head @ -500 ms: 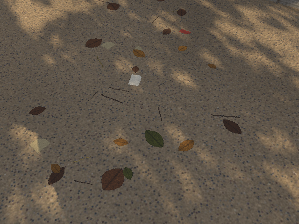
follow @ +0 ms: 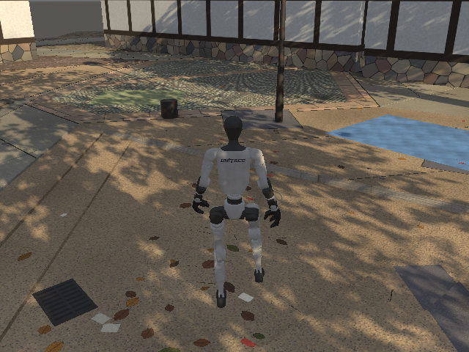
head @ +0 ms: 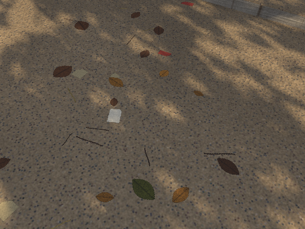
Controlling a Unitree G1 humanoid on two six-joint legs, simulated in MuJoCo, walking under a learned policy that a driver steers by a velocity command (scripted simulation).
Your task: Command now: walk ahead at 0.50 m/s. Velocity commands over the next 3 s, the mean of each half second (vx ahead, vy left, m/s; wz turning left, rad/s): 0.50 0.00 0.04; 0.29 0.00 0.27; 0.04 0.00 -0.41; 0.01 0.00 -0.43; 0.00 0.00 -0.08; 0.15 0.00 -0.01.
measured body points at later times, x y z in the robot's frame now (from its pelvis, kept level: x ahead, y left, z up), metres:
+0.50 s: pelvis +0.27 -0.07 +0.00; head +0.29 -0.08 +0.45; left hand +0.30 +0.21 -0.13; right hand +0.43 -0.34 -0.12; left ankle +0.40 +0.11 -0.68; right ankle +0.25 -0.15 -0.75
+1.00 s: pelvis +0.49 +0.00 -0.01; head +0.53 +0.02 +0.44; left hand +0.54 +0.29 -0.14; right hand +0.68 -0.22 -0.12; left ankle +0.54 +0.08 -0.75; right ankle +0.56 -0.17 -0.70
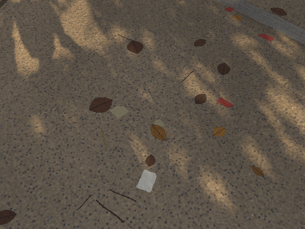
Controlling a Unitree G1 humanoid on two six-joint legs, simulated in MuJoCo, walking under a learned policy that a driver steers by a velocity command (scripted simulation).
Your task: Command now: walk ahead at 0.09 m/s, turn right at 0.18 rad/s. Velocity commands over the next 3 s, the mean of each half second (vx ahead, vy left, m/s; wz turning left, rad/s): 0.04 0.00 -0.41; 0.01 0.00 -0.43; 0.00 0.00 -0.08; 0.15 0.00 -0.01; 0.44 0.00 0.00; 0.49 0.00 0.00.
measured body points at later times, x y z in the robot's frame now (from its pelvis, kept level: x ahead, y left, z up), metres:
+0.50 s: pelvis +0.05 -0.07 +0.01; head +0.09 -0.11 +0.46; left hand +0.24 +0.19 -0.09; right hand +0.14 -0.39 -0.11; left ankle +0.10 +0.09 -0.66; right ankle +0.03 -0.15 -0.74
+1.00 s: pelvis +0.08 -0.03 +0.01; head +0.13 -0.03 +0.45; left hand +0.35 +0.15 -0.11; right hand +0.05 -0.33 -0.10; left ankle +0.15 +0.07 -0.74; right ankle -0.02 -0.15 -0.69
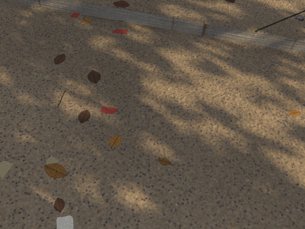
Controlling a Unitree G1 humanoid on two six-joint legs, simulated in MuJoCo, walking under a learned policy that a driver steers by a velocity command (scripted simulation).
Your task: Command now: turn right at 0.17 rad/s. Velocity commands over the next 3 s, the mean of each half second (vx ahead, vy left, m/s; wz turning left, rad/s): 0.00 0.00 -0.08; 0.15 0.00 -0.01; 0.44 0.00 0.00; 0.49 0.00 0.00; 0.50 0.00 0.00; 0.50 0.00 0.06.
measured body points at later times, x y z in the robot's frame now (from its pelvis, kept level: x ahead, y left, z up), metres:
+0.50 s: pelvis +0.01 -0.04 -0.01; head +0.01 -0.04 +0.44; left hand +0.11 +0.22 -0.13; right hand +0.08 -0.32 -0.14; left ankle +0.01 +0.12 -0.74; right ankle -0.02 -0.15 -0.74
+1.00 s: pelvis +0.06 +0.01 -0.01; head +0.07 +0.03 +0.44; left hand +0.12 +0.28 -0.15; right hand +0.07 -0.27 -0.14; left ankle +0.03 +0.10 -0.74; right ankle -0.01 -0.13 -0.69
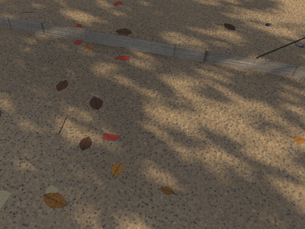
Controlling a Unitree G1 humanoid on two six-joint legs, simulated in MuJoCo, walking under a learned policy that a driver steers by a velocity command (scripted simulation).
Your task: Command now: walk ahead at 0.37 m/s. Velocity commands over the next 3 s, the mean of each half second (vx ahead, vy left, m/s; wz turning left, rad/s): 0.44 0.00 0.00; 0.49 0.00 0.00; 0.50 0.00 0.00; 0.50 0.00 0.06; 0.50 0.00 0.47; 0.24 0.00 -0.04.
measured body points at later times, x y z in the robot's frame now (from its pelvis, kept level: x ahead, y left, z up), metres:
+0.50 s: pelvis +0.26 -0.04 -0.01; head +0.29 -0.04 +0.44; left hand +0.42 +0.21 -0.12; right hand +0.24 -0.31 -0.15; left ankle +0.08 +0.09 -0.63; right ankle +0.34 -0.13 -0.74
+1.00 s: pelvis +0.54 +0.02 -0.01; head +0.58 +0.04 +0.44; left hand +0.53 +0.30 -0.16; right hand +0.72 -0.23 -0.11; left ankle +0.63 +0.12 -0.74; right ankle +0.38 -0.12 -0.66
